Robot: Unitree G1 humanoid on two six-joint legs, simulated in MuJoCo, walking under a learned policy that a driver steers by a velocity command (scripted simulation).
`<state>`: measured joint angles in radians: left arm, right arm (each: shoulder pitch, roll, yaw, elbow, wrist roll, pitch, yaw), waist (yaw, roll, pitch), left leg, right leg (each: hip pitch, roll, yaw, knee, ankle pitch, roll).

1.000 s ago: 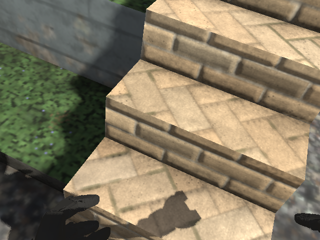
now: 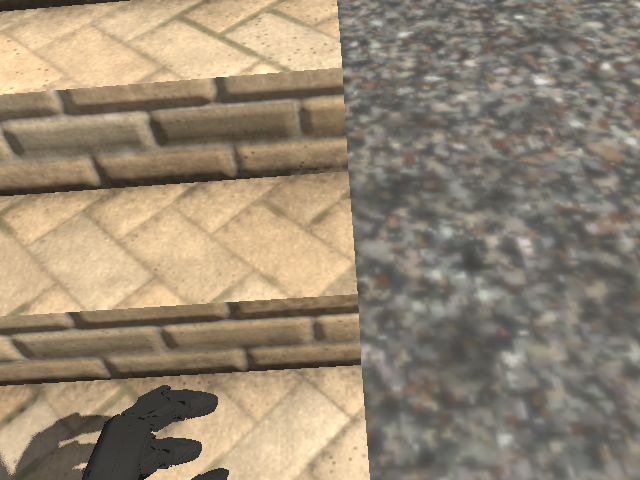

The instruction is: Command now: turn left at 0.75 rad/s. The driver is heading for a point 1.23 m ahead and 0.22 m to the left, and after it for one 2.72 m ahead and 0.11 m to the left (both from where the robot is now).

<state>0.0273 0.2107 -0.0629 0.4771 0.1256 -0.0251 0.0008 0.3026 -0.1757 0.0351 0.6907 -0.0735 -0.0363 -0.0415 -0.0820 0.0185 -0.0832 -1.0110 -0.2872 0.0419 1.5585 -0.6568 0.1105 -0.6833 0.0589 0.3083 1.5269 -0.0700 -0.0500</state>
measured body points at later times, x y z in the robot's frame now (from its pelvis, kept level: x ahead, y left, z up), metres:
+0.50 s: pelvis -0.06 -0.17 -0.22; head -0.07 -0.21 +0.23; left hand -0.03 +0.08 -0.32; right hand +0.14 -0.34 -0.34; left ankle -0.09 -0.07 -0.51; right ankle -0.09 -0.19 -0.94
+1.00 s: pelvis -0.20 -0.31 -0.22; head -0.19 -0.31 +0.23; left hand -0.15 +0.00 -0.29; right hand -0.05 -0.53 -0.35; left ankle -0.28 -0.24 -0.95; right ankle -0.14 -0.39 -0.81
